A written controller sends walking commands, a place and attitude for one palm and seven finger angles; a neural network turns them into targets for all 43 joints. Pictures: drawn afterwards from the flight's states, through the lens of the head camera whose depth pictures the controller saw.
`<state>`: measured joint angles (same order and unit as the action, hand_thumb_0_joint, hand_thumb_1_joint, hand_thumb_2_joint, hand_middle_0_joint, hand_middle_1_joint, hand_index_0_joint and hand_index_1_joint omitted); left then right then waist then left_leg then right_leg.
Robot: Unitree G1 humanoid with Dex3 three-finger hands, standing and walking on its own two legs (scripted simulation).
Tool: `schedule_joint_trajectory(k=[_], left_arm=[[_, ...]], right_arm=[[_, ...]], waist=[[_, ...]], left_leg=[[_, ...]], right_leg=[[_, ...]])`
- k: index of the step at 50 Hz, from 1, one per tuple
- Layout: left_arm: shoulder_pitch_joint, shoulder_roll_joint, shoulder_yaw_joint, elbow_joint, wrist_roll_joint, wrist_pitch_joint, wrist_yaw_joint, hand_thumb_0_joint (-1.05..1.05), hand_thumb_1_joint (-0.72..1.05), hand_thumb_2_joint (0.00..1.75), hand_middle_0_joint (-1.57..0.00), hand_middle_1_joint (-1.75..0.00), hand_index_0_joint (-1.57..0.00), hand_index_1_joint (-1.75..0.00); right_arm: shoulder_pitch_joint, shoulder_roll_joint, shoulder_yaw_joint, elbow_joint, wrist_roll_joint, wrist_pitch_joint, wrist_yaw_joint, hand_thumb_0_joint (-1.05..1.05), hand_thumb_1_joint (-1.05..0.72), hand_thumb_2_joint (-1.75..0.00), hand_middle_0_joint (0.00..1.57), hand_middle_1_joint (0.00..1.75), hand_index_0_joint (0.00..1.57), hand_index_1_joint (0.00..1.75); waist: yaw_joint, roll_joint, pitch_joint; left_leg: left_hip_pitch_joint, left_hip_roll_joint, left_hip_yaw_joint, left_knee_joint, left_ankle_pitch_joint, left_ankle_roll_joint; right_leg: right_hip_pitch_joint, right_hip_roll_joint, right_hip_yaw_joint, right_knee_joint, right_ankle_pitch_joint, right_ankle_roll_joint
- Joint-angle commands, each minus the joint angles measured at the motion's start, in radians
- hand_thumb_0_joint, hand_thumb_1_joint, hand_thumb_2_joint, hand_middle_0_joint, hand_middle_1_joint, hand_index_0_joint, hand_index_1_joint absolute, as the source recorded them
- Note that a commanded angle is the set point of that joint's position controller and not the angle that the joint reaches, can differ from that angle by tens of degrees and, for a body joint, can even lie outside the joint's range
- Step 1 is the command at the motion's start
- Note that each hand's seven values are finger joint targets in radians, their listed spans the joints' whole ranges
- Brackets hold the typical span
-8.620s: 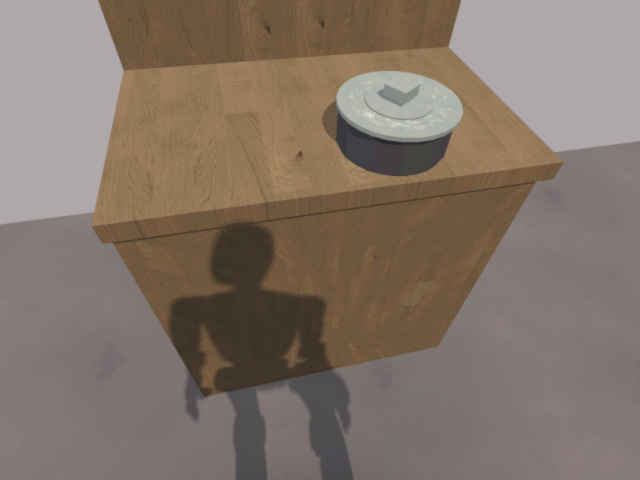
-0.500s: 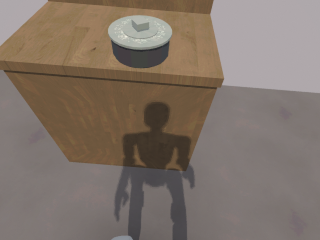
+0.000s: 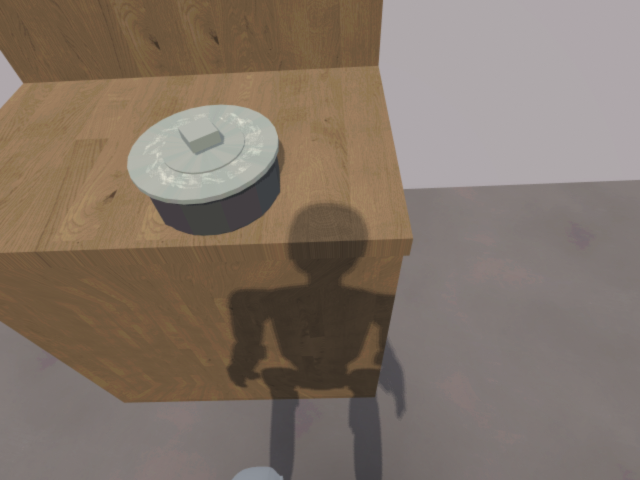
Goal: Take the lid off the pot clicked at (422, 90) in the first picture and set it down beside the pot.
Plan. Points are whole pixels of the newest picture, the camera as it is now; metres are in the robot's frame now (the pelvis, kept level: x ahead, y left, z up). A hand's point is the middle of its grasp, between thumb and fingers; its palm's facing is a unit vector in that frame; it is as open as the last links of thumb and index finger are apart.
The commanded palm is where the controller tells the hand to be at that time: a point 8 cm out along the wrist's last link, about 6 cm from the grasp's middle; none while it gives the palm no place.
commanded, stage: come to a stop and stand still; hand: left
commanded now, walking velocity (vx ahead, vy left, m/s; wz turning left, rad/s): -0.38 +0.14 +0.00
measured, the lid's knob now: (199, 134) +0.52 +0.18 +0.16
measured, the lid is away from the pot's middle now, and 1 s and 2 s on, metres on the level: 0.00 0.00 0.00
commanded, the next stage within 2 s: look again from close up in 0.92 s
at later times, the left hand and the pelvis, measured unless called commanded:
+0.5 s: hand out of the picture +0.08 +0.23 -0.18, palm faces +0.03 -0.97 -0.26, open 7.4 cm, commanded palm none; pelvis +0.03 +0.02 +0.00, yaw -2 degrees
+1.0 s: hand out of the picture +0.06 +0.18 -0.18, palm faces -0.04 -0.97 -0.23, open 7.4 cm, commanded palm none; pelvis +0.00 -0.01 -0.02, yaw -2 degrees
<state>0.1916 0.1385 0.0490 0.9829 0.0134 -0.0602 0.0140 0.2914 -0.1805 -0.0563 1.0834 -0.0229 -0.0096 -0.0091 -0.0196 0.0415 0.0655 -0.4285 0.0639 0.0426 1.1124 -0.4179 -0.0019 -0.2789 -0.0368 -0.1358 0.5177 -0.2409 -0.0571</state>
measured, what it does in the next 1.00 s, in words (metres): steps on the spot: left foot, then right foot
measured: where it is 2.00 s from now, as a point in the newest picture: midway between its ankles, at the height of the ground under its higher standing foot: outside the picture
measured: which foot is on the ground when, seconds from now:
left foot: up 0.00-0.22, down 0.24-1.00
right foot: down 0.00-0.24, up 0.26-0.56, down 0.58-1.00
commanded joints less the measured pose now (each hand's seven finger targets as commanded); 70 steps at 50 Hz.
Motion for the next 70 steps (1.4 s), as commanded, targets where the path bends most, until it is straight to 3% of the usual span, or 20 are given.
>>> schedule_joint_trajectory(k=[1,9,11,12,13,15,18,25,26,27,29,30,32,36,38,43,46,50,56,70], left_arm=[[0.084,0.112,0.015,-0.001,0.009,-0.001,0.016,0.0,0.9,0.9,-0.2,-0.3,-0.2,-0.3],[0.094,0.204,0.042,-0.009,0.008,0.063,0.035,0.0,0.9,0.9,-0.2,-0.3,-0.2,-0.3],[0.118,0.156,0.033,-0.029,-0.004,0.076,0.038,0.0,0.9,0.9,-0.2,-0.3,-0.2,-0.3],[0.173,0.119,0.02,-0.029,-0.01,0.079,0.043,0.0,0.9,0.9,-0.2,-0.3,-0.2,-0.3],[0.181,0.129,0.02,-0.028,-0.006,0.081,0.049,0.0,0.9,0.9,-0.2,-0.3,-0.2,-0.3],[0.173,0.147,0.033,-0.019,-0.006,0.094,0.056,0.0,0.9,0.9,-0.2,-0.3,-0.2,-0.3],[0.152,0.145,0.036,-0.023,-0.003,0.098,0.037,0.0,0.9,0.9,-0.2,-0.3,-0.2,-0.3],[0.116,0.115,0.017,-0.057,0.002,0.104,0.013,0.0,0.9,0.9,-0.2,-0.3,-0.2,-0.3],[0.196,0.145,-0.006,-0.031,-0.001,0.079,0.027,0.0,0.9,0.9,-0.2,-0.3,-0.2,-0.3],[0.181,0.167,0.002,-0.086,0.016,0.073,0.027,0.0,0.9,0.9,-0.2,-0.3,-0.2,-0.3],[0.105,0.275,0.006,-0.137,0.028,0.052,0.03,0.0,0.9,0.9,-0.2,-0.3,-0.2,-0.3],[0.027,0.279,-0.007,-0.143,0.029,0.049,0.029,0.0,0.9,0.9,-0.2,-0.3,-0.2,-0.3],[0.0,0.239,0.004,-0.147,0.014,0.044,0.032,0.0,0.9,0.9,-0.2,-0.3,-0.2,-0.3],[0.066,0.168,-0.005,-0.137,0.007,0.082,0.028,0.0,0.9,0.9,-0.2,-0.3,-0.2,-0.3],[0.149,0.16,-0.004,-0.104,0.0,0.081,0.023,0.0,0.9,0.9,-0.2,-0.3,-0.2,-0.3],[0.089,0.228,0.01,-0.121,0.008,0.065,0.023,0.0,0.9,0.9,-0.2,-0.3,-0.2,-0.3],[0.028,0.192,0.004,-0.139,0.007,0.061,0.024,0.0,0.9,0.9,-0.2,-0.3,-0.2,-0.3],[0.166,0.125,-0.007,-0.076,-0.002,0.064,0.021,0.0,0.9,0.9,-0.2,-0.3,-0.2,-0.3],[0.138,0.16,-0.007,-0.046,0.001,0.043,0.017,0.0,0.9,0.9,-0.2,-0.3,-0.2,-0.3],[0.192,0.139,-0.011,0.013,0.006,0.034,0.019,0.0,0.9,0.9,-0.2,-0.3,-0.2,-0.3]], right_arm=[[0.056,0.023,0.019,-0.039,0.008,-0.002,-0.01,0.0,-0.9,-0.9,0.2,0.3,0.2,0.3],[-0.045,-0.048,-0.011,-0.098,0.016,0.034,-0.02,0.0,-0.9,-0.9,0.2,0.3,0.2,0.3],[0.001,-0.115,-0.02,-0.102,0.006,0.022,-0.021,0.0,-0.9,-0.9,0.2,0.3,0.2,0.3],[0.026,-0.168,-0.03,-0.109,0.007,0.022,-0.021,0.0,-0.9,-0.9,0.2,0.3,0.2,0.3],[0.037,-0.184,-0.028,-0.118,0.009,0.027,-0.029,0.0,-0.9,-0.9,0.2,0.3,0.2,0.3],[-0.06,-0.167,-0.021,-0.151,0.008,0.029,-0.04,0.0,-0.9,-0.9,0.2,0.3,0.2,0.3],[-0.117,-0.132,-0.014,-0.178,0.004,0.024,-0.043,0.0,-0.9,-0.9,0.2,0.3,0.2,0.3],[-0.093,-0.152,-0.029,-0.166,-0.001,0.027,-0.028,0.0,-0.9,-0.9,0.2,0.3,0.2,0.3],[-0.123,-0.24,-0.056,-0.175,0.003,0.011,-0.019,0.0,-0.9,-0.9,0.2,0.3,0.2,0.3],[-0.103,-0.131,-0.031,-0.229,0.008,0.024,0.0,0.0,-0.9,-0.9,0.2,0.3,0.2,0.3],[-0.109,-0.038,-0.006,-0.277,-0.003,0.046,0.015,0.0,-0.9,-0.9,0.2,0.3,0.2,0.3],[-0.058,-0.021,-0.001,-0.274,0.002,0.045,0.021,0.0,-0.9,-0.9,0.2,0.3,0.2,0.3],[-0.021,-0.075,-0.006,-0.262,0.007,0.032,0.017,0.0,-0.9,-0.9,0.2,0.3,0.2,0.3],[0.014,-0.143,-0.013,-0.238,-0.009,0.024,0.008,0.0,-0.9,-0.9,0.2,0.3,0.2,0.3],[-0.026,-0.166,-0.016,-0.235,-0.01,0.028,0.005,0.0,-0.9,-0.9,0.2,0.3,0.2,0.3],[0.025,-0.065,-0.005,-0.219,-0.003,0.033,0.005,0.0,-0.9,-0.9,0.2,0.3,0.2,0.3],[0.124,-0.059,0.005,-0.175,-0.001,0.014,0.004,0.0,-0.9,-0.9,0.2,0.3,0.2,0.3],[0.067,-0.13,-0.001,-0.16,-0.002,-0.002,-0.007,0.0,-0.9,-0.9,0.2,0.3,0.2,0.3],[0.068,-0.06,0.013,-0.121,0.006,-0.002,-0.006,0.0,-0.9,-0.9,0.2,0.3,0.2,0.3],[0.005,-0.089,0.018,-0.079,0.015,-0.022,-0.012,0.0,-0.9,-0.9,0.2,0.3,0.2,0.3]], waist=[[-0.001,-0.137,-0.076],[0.015,-0.196,-0.069],[0.004,0.014,-0.118],[0.006,0.184,-0.16],[-0.012,0.165,-0.176],[0.007,0.239,-0.173],[0.025,0.082,-0.168],[-0.005,0.147,-0.139],[0.043,0.003,-0.24],[0.04,-0.138,-0.171],[0.0,-0.095,-0.087],[-0.073,-0.011,-0.111],[-0.046,-0.341,-0.062],[-0.025,0.159,0.084],[0.026,0.114,0.08],[-0.003,-0.229,0.04],[-0.048,-0.104,0.011],[0.028,0.106,0.001],[-0.002,-0.078,-0.007],[0.018,-0.017,-0.023]], left_leg=[[0.014,0.008,-0.002,-0.2,0.074,-0.044],[0.143,-0.043,0.013,-0.531,0.235,-0.044],[0.344,0.138,-0.141,-0.668,0.847,0.032],[0.404,0.307,-0.278,-0.697,1.222,0.146],[0.339,0.338,-0.273,-0.713,1.227,0.207],[0.257,0.327,-0.287,-0.706,1.078,0.24],[0.284,0.24,-0.203,-0.718,0.85,0.201],[0.228,0.219,-0.235,-0.832,0.318,0.172],[0.325,0.176,-0.105,-0.596,0.559,0.094],[0.068,0.062,-0.048,-0.515,0.21,0.057],[0.016,-0.054,0.032,-0.247,-0.047,-0.018],[0.162,-0.069,0.051,-0.25,-0.009,-0.02],[0.085,-0.058,0.019,-0.332,0.072,-0.004],[-0.001,0.076,-0.234,-0.698,-0.102,0.068],[-0.166,0.085,-0.292,-0.809,-0.277,0.088],[0.055,-0.067,-0.015,-0.339,0.049,0.004],[0.187,-0.037,-0.053,-0.483,0.094,0.014],[-0.002,0.096,-0.294,-0.811,-0.133,0.082],[0.135,-0.019,-0.085,-0.602,0.097,0.014],[0.193,0.028,-0.124,-0.65,0.275,0.035]], right_leg=[[0.065,-0.229,0.135,-0.198,0.666,-0.106],[0.096,-0.231,0.159,-0.016,0.672,-0.088],[-0.033,-0.101,0.081,0.136,0.273,0.026],[-0.093,0.01,0.041,0.323,-0.282,0.074],[-0.067,0.049,0.115,0.542,-0.452,0.074],[-0.13,0.045,0.209,0.709,-0.423,0.079],[-0.207,0.041,0.202,0.769,-0.263,0.098],[-0.076,0.009,0.113,0.359,-0.3,0.086],[-0.08,-0.011,0.152,0.114,-0.231,0.052],[-0.001,-0.021,0.225,-0.044,-0.153,0.022],[-0.133,-0.249,0.467,-0.197,-0.097,-0.122],[-0.243,-0.219,0.382,-0.147,-0.144,-0.109],[-0.151,-0.138,0.318,-0.051,-0.003,-0.063],[-0.197,0.046,0.136,0.15,-0.389,0.016],[-0.04,0.076,0.112,0.186,-0.31,0.021],[-0.271,-0.168,0.449,-0.227,-0.528,-0.082],[-0.294,-0.076,0.295,-0.086,-0.355,-0.037],[-0.043,0.052,0.149,0.068,-0.243,0.021],[-0.117,-0.058,0.305,-0.141,-0.242,-0.02],[-0.021,-0.026,0.235,-0.082,-0.018,0.014]])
